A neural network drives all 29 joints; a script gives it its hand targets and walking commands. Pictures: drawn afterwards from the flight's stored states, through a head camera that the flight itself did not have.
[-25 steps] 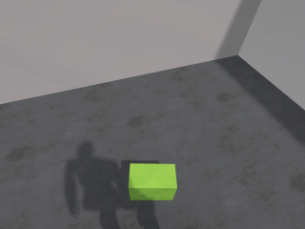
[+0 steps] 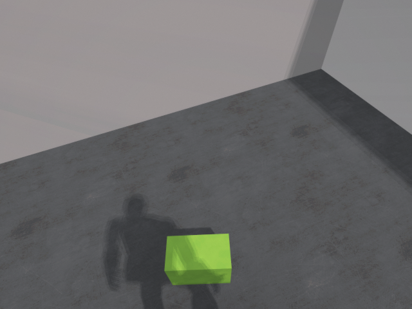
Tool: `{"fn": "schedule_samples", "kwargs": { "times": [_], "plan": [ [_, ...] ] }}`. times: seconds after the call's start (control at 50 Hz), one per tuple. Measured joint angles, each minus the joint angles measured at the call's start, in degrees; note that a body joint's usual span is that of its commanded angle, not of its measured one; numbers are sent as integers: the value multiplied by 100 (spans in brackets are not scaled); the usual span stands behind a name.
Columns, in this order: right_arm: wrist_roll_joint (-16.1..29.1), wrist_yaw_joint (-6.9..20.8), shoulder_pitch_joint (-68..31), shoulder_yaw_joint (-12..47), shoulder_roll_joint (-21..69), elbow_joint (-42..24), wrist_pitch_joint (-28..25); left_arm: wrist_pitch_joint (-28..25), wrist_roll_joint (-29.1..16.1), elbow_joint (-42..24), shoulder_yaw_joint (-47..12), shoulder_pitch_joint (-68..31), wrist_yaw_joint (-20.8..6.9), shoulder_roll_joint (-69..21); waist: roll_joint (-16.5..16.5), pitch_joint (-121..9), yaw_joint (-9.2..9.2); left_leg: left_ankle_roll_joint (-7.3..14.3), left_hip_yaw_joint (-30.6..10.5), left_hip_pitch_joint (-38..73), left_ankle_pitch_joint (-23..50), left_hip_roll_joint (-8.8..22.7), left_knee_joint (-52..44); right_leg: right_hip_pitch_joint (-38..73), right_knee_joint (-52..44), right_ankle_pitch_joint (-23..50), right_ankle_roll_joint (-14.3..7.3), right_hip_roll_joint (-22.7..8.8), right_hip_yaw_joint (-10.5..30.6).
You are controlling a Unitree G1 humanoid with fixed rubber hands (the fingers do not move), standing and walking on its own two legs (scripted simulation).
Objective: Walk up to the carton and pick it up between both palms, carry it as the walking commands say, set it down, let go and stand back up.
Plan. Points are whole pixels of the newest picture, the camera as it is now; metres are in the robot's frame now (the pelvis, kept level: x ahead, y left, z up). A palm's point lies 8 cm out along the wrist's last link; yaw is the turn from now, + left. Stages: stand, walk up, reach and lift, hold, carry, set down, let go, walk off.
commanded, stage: walk up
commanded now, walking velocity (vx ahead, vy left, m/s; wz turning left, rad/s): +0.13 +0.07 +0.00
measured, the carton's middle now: (199, 260) +0.43 +0.06 -0.68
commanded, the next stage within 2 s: stand in 0.44 s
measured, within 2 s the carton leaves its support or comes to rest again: neither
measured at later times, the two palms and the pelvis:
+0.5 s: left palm out of the picture +0.06 +0.28 -0.16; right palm out of the picture +0.06 -0.19 -0.15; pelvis +0.05 +0.05 -0.02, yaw +0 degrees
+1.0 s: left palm out of the picture +0.05 +0.29 -0.16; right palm out of the picture +0.06 -0.18 -0.15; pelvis +0.04 +0.06 -0.01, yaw +0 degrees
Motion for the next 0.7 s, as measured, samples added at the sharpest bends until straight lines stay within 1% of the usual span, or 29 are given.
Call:
{"fn": "schedule_samples", "kwargs": {
  "times": [0.14,0.2,0.22,0.24,0.26,0.28,0.32,0.36,0.4,0.46,0.52,0.6,0.7],
  "plan": [
    [0,0,0,0,0,-1,6,-19,0,36,3,-1,41,0,2,-3,-2,0,-3,-2,-2,1,-86,156,-103,-124,6,3,-2],
    [0,0,-4,0,-2,-3,3,-20,0,33,23,-1,50,-1,6,-7,-6,0,-8,10,5,3,-760,127,-78,-199,70,25,-7],
    [0,0,-3,0,-2,-5,-8,-19,0,34,38,-1,51,-1,7,-8,-8,0,-11,48,108,4,-1173,90,-15,-248,106,39,-9],
    [0,-7,-3,0,-2,-6,-32,-19,0,42,50,-1,51,-1,14,-8,-8,0,-13,105,511,16,-1617,41,98,-324,149,62,-12],
    [0,-27,-3,-1,-1,-5,-70,-19,0,59,56,0,51,-1,46,-6,-6,0,-14,149,1231,82,-1915,-12,248,-425,191,119,-19],
    [0,-31,-1,0,11,-2,-91,-11,-1,64,89,-1,55,0,25,-8,-6,-5,-5,192,1259,99,-1934,-54,407,-539,220,134,-12],
    [0,-32,-2,0,54,-3,-129,27,-1,29,174,-3,62,0,-93,-47,-5,-2,-2,247,714,52,-1935,-128,611,-701,222,116,-11],
    [0,-37,-2,-1,70,-1,-155,91,0,-44,182,-2,63,-2,-188,-55,-5,5,-2,246,517,7,-1933,-227,843,-902,222,116,-11],
    [0,-66,-3,-1,70,-1,-155,139,0,-76,156,-1,63,-1,-216,-56,-3,21,-2,245,512,-17,-1933,-288,971,-955,222,115,-9],
    [0,-81,-3,0,70,-1,-155,155,0,-89,170,0,64,0,-217,-57,-2,31,0,244,522,-44,-1933,-301,922,-948,222,115,-7],
    [0,-82,-6,0,71,-1,-155,156,0,-65,159,1,63,-1,-204,-62,-3,31,-2,248,524,-82,-1930,-228,589,-530,222,109,-9],
    [0,-82,-6,0,70,-1,-155,155,0,28,77,0,63,-5,-92,-104,-3,31,-6,256,535,-44,-1946,-227,595,-608,222,148,-10],
    [0,-82,-6,0,70,-1,-155,155,0,62,64,0,63,-5,-74,-109,-3,31,-6,256,546,-44,-1950,-221,582,-601,222,149,-9]
  ]
}}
